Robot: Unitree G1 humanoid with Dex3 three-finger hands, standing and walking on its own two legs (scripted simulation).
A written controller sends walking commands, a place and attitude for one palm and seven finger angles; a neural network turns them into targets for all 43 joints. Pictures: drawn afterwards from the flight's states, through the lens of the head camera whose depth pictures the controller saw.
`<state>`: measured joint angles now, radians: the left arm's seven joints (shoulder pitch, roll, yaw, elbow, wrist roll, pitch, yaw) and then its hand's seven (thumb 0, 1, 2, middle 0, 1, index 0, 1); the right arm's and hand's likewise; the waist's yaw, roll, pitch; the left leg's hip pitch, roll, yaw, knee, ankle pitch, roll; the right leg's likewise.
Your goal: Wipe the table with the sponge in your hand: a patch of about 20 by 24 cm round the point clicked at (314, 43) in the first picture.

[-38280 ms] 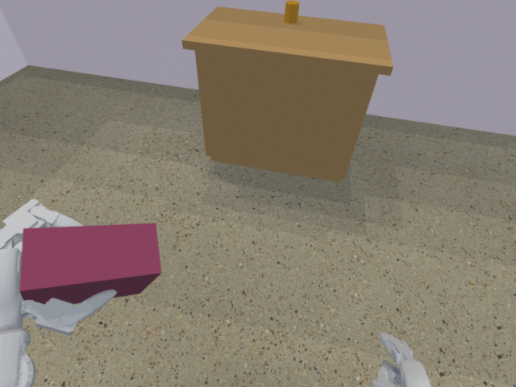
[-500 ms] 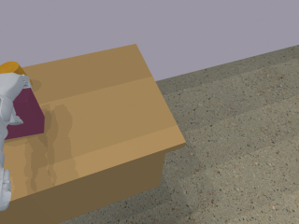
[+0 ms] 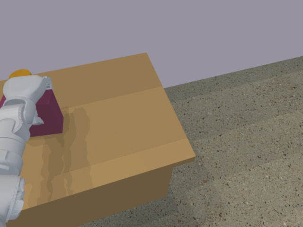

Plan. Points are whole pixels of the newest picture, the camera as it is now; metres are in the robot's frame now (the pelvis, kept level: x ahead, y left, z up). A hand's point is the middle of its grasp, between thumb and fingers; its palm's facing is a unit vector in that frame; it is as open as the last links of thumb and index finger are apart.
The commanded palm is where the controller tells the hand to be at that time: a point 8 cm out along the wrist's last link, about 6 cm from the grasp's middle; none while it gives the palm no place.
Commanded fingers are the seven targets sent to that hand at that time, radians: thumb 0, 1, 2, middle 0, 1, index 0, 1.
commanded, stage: slide across to the middle lane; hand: left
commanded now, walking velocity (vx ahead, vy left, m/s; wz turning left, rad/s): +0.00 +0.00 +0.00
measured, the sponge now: (38, 119) +0.39 +0.37 +0.02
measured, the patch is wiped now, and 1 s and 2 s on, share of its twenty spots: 0.30 0.40 0.65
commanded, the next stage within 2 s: wipe back along the middle lane in 0.36 s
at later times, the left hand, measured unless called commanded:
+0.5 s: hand (51, 99) +0.42 +0.32 +0.08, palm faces -0.10 +0.02 -0.99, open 10.0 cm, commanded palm +0.40 +0.29 +0.11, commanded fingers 0.00 0.10 1.30 -1.20 -1.60 -1.20 -1.60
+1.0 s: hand (55, 109) +0.39 +0.29 +0.08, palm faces -0.01 -0.01 -1.00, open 10.0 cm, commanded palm +0.34 +0.28 +0.10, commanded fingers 0.00 0.10 1.30 -1.20 -1.60 -1.20 -1.60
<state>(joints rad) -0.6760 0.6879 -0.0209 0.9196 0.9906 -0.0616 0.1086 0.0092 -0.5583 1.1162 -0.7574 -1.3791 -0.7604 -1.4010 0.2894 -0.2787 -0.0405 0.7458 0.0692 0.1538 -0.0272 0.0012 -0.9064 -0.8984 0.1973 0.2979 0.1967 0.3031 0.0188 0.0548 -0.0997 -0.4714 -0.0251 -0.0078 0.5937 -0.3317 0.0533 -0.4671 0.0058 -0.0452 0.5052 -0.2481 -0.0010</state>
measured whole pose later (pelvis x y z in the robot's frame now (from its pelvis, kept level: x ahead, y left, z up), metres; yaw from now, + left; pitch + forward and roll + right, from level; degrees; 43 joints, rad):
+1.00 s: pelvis +0.01 -0.01 +0.00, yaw +0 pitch +8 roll -1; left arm -0.46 0.51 -0.06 0.60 0.97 0.19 0.13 0.00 -0.48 1.07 -0.69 -1.42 -0.69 -1.45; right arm 0.20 -0.28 -0.02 0.68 0.08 0.18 0.01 0.00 -0.91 -0.90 0.20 0.30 0.20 0.30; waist 0.03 0.07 -0.10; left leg -0.35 -0.03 0.00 0.53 -0.33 0.05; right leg -0.36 0.00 -0.04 0.48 -0.26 0.00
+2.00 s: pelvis +0.01 -0.02 +0.01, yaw -1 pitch +3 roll -1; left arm 0.08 0.41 -0.09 -0.03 0.94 0.33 0.15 0.02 -0.47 1.06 -0.68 -1.42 -0.69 -1.44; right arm 0.10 -0.28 0.00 0.63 0.08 0.12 0.03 0.01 -0.91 -0.90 0.19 0.30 0.19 0.30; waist 0.08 0.11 -0.08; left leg -0.22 -0.02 0.01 0.50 -0.33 0.03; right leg -0.27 0.01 -0.02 0.50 -0.28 -0.01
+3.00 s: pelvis -0.02 -0.02 +0.01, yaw +0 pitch +1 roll +0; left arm -0.13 0.30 -0.32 0.09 1.01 0.47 0.11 0.00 -0.52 1.07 -0.73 -1.39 -0.76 -1.36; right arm 0.04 -0.25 0.01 0.65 0.08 0.15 0.03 0.01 -0.91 -0.90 0.19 0.30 0.19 0.30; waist 0.11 0.11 -0.07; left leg -0.23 -0.03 0.00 0.51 -0.30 0.03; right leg -0.28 0.00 -0.03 0.53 -0.27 -0.03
